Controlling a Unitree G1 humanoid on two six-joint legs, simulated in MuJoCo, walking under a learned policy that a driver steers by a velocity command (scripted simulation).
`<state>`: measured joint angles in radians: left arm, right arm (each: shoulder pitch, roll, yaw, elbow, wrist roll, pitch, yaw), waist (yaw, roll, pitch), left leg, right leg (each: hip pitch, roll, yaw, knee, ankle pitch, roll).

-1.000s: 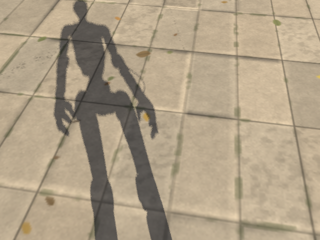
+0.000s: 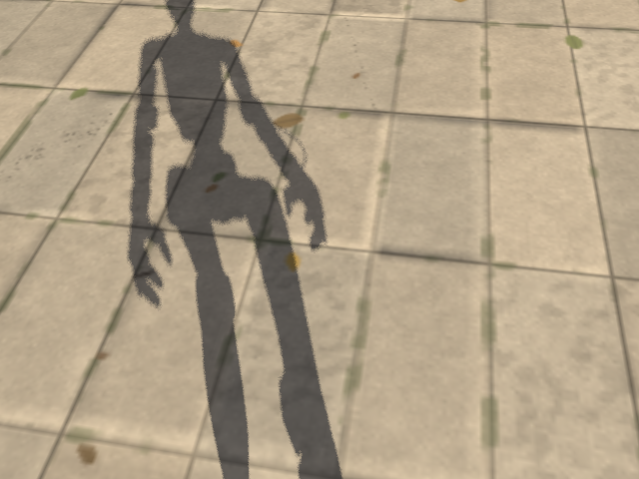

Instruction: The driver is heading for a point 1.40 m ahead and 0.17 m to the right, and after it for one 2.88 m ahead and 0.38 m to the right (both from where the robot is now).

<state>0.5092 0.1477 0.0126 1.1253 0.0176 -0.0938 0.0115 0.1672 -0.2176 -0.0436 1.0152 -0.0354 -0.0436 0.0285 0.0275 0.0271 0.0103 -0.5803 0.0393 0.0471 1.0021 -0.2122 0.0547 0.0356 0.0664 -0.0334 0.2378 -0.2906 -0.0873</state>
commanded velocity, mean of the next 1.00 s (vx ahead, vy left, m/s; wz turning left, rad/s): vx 0.49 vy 0.00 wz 0.00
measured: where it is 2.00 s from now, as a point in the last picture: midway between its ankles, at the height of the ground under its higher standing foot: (358, 259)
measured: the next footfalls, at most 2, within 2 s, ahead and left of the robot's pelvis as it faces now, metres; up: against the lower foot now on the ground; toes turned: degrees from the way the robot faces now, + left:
left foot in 0.20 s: +0.28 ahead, +0.07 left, +0.00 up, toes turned +4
right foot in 0.74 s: +0.60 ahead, -0.08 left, +0.00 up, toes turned -4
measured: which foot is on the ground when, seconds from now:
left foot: up 0.00-0.18, down 0.20-0.76, up 0.78-1.00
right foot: down 0.00-0.22, up 0.24-0.72, down 0.74-1.00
